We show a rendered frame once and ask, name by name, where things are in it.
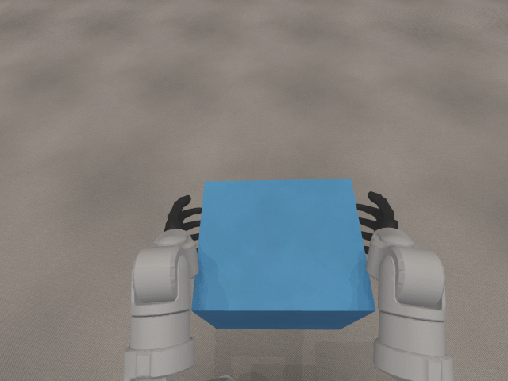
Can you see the robot right hand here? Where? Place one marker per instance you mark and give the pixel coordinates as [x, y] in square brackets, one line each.
[384, 216]

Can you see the robot left forearm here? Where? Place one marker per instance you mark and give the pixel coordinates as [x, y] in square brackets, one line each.
[161, 345]

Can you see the robot left hand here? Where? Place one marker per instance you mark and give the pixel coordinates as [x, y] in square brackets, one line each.
[176, 217]

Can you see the robot right forearm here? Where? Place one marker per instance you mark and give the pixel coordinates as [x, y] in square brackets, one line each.
[411, 345]

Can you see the carton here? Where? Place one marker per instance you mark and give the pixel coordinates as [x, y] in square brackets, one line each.
[281, 254]

